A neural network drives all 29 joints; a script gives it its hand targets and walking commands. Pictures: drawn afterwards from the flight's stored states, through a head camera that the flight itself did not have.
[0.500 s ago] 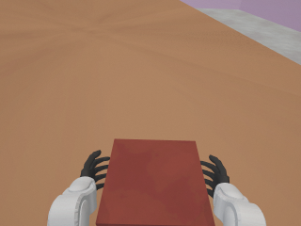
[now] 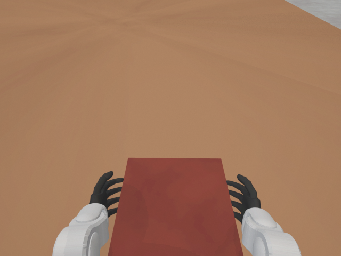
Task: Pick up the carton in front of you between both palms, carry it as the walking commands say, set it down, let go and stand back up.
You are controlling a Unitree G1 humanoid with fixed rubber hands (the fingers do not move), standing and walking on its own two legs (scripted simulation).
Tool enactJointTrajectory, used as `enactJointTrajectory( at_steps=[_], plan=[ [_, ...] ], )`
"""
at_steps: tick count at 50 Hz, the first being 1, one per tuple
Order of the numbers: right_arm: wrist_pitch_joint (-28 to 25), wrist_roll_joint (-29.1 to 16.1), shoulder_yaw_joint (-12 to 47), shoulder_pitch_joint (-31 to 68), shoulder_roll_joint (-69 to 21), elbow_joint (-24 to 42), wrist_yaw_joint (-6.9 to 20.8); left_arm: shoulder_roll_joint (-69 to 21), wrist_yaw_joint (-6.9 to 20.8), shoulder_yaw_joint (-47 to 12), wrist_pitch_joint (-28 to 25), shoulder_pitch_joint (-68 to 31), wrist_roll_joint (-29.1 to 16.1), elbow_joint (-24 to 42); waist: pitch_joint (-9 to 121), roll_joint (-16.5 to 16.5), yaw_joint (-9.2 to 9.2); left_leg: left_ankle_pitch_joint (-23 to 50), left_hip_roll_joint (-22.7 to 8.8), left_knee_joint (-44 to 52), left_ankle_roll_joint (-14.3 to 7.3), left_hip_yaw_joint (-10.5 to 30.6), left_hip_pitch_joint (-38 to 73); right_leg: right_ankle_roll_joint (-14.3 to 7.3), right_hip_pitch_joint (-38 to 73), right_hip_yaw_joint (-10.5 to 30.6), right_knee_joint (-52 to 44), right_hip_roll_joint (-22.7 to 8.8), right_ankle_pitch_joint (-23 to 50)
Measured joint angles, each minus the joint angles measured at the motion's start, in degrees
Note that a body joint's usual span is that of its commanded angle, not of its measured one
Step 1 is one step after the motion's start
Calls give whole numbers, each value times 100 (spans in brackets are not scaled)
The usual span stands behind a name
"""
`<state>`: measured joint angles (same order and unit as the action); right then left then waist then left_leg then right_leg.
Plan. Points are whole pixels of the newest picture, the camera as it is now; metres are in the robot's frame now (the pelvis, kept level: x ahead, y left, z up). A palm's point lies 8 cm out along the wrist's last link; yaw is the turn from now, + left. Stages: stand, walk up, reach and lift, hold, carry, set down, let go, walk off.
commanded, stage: carry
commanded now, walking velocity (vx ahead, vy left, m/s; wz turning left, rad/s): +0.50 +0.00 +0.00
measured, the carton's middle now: (173, 227) +0.23 +0.01 -0.01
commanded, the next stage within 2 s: none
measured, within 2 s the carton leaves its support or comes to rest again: neither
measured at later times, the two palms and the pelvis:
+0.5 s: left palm (126, 103) +0.58 +0.18 +0.08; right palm (219, 109) +0.55 -0.12 +0.08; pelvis +0.34 +0.05 +0.00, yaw -4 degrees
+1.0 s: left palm (153, 61) +0.89 +0.12 +0.07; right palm (222, 63) +0.90 -0.18 +0.06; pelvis +0.66 -0.03 +0.00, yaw +0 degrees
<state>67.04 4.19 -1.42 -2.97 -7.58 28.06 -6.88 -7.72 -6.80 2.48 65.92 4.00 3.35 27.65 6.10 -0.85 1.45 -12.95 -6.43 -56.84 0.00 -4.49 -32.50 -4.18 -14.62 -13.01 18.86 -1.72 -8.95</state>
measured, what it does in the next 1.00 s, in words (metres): walks ahead: left foot, then right foot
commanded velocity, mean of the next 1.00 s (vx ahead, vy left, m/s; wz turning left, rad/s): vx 0.40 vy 0.00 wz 0.00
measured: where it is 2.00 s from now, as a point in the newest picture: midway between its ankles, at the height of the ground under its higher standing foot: (178, 190)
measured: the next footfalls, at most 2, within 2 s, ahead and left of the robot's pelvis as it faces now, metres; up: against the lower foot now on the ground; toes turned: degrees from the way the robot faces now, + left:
left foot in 0.30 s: +0.40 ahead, +0.13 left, +0.00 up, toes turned +9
right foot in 0.80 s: +0.73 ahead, -0.11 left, +0.00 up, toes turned -14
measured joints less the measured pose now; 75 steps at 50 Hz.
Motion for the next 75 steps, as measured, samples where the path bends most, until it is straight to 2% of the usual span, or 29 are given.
enactJointTrajectory(
  at_steps=[7,12,14,16,17,19,20,22,25,29,33,38,40,41,42,44,46,49,53,57,60,62,64,66,75],
  plan=[
    [35,-13,12,-122,-10,404,6,2,55,-85,64,29,-41,328,223,32,-48,939,-91,1888,111,-204,-278,202,1177,112,-679,43,-443],
    [209,-97,-27,-57,-3,616,-76,13,-9,-125,241,-79,-58,494,277,40,-80,1103,66,2610,-7,-495,-31,463,1926,168,-700,8,-1085],
    [277,-152,-50,14,7,609,-72,19,-35,-105,319,-129,-70,523,252,104,-64,966,188,2879,-100,-689,247,593,2127,218,-409,-86,-1497],
    [255,-180,-34,136,14,421,-77,35,-63,-18,377,-205,-74,486,190,291,-106,1025,349,2767,-304,-843,442,645,1898,239,734,-379,-1877],
    [231,-181,-24,221,20,250,-80,33,-72,56,401,-254,-78,404,146,350,-156,800,377,2532,-392,-888,430,597,1459,410,1801,-473,-1777],
    [221,-190,-34,313,23,40,-84,37,-85,122,445,-321,-68,285,-6,293,-209,431,348,2512,-458,-899,612,502,407,872,3864,-328,-1670],
    [211,-194,-44,289,19,26,-83,38,-85,112,456,-325,-60,265,-74,257,-230,395,340,2666,-418,-891,771,443,-51,957,4491,-267,-1548],
    [167,-194,-67,172,10,103,-77,36,-77,45,425,-297,-46,258,-158,209,-262,413,352,3056,-356,-868,1119,379,-772,968,4844,-263,-1183],
    [69,-179,-84,24,-1,248,-57,27,-40,-64,304,-227,6,291,-172,152,-311,378,368,3590,-341,-806,1638,390,-1480,889,4276,-360,-715],
    [-12,-195,-65,-69,-9,376,-37,14,-12,-137,208,-99,68,440,-34,121,-324,247,384,4167,-240,-734,2326,505,-1943,760,2995,-490,-132],
    [17,-212,-13,-56,-6,503,-34,9,-18,-128,243,-35,69,657,98,133,-269,-75,386,4459,-81,-693,2986,538,-2015,567,1853,-505,426],
    [167,-179,26,3,2,543,-36,12,-50,-72,371,-46,11,726,191,93,-238,-771,340,4420,221,-636,3760,402,-1673,241,1030,-365,672],
    [231,-157,-1,43,7,543,-49,19,-55,-63,397,-119,-22,645,167,2,-227,-1317,190,3792,342,-585,3832,274,-1340,63,836,-235,534],
    [247,-155,-69,94,17,473,-54,23,-60,-85,350,-183,-27,482,136,-143,-184,-1442,-9,3030,330,-554,3586,112,-1352,-18,1105,-159,430],
    [263,-149,-135,138,21,380,-56,29,-65,-98,320,-262,-29,301,88,-193,-125,-1405,-77,1982,285,-377,3155,6,-1363,-57,1335,-140,222],
    [292,-123,-183,197,22,237,-60,33,-68,-79,294,-329,-39,86,-83,-145,-73,-1346,91,62,186,33,2171,-22,-1182,-57,1314,-173,-2],
    [272,-94,-137,186,21,204,-58,24,-59,-46,246,-266,-54,76,-249,-90,-50,-1117,196,-782,76,106,1377,27,-860,-41,950,-174,13],
    [133,-37,-18,133,13,224,-35,11,-17,-14,102,-121,-35,190,-405,-32,-25,-701,202,-332,42,-7,665,22,-356,-2,339,-154,60],
    [-59,30,93,33,2,358,-7,0,42,-13,-74,-9,-13,354,-429,-20,-45,-307,228,1182,107,-132,334,97,168,72,-88,-136,-29],
    [-56,12,88,-49,-2,616,-16,1,50,-84,-87,14,-23,528,-341,-68,-113,446,258,2354,135,-321,464,218,568,95,8,-81,-434],
    [47,-20,69,-33,-1,773,-32,6,47,-116,20,-17,-10,672,-214,-98,-150,1305,252,3204,105,-540,956,341,770,126,474,-24,-969],
    [73,-36,71,36,4,666,-47,22,42,-57,149,-129,-3,642,-93,147,-169,761,360,3122,-167,-656,1117,440,751,207,883,-181,-1244],
    [136,-76,42,162,15,460,-52,31,14,3,298,-220,22,566,6,350,-157,411,432,2977,-266,-747,1163,514,763,335,1037,-288,-1404],
    [193,-111,-10,248,20,281,-51,36,-14,25,407,-288,50,461,83,414,-144,307,436,2931,-189,-796,1196,565,845,408,945,-301,-1512],
    [84,-50,-74,202,16,61,2,34,-7,-20,320,-328,107,166,62,229,-196,-1,365,2710,-220,-815,1178,675,898,467,864,-276,-1445]
  ],
)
